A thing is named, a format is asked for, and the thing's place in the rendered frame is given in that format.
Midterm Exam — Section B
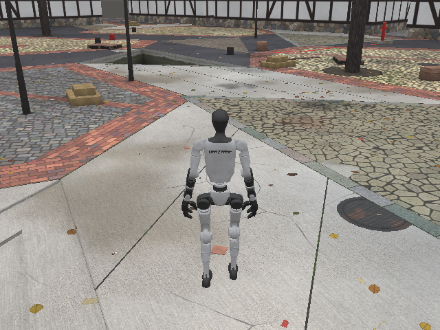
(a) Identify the humanoid robot torso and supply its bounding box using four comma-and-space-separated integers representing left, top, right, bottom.
204, 136, 236, 206

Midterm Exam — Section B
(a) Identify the robot left upper arm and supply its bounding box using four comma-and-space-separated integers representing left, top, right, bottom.
189, 140, 206, 178

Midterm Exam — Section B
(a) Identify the right robot hand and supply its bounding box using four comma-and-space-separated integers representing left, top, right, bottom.
242, 200, 258, 219

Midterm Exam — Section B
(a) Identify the robot left forearm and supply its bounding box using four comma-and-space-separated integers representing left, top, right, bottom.
183, 168, 196, 201

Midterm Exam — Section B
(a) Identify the robot right forearm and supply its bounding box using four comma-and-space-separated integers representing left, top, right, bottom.
244, 168, 256, 201

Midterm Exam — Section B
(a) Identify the robot right upper arm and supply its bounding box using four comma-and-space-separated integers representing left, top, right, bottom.
234, 139, 251, 178

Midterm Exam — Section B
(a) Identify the robot head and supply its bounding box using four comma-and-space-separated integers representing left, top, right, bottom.
208, 109, 232, 143

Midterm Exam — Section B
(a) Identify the left robot hand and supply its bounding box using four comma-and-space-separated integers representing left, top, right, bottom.
181, 200, 197, 219

